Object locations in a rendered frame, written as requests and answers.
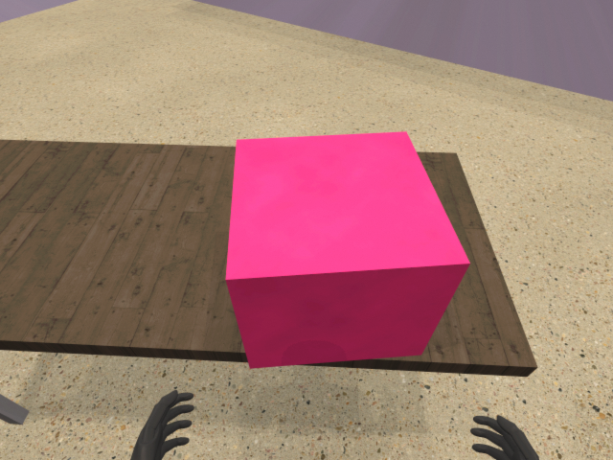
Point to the robot left hand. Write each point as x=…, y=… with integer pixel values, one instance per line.
x=151, y=444

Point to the table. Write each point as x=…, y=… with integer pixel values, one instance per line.
x=119, y=249

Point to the robot right hand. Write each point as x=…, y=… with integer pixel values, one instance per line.
x=514, y=443

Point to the carton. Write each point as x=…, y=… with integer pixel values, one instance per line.
x=339, y=249

